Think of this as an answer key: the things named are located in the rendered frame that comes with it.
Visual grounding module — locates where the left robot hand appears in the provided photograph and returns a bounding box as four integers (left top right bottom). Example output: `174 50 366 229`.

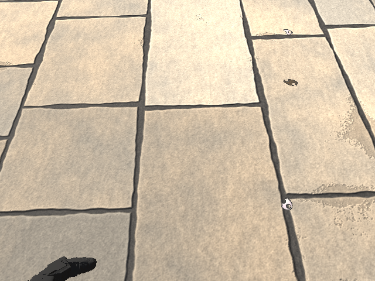
28 256 97 281

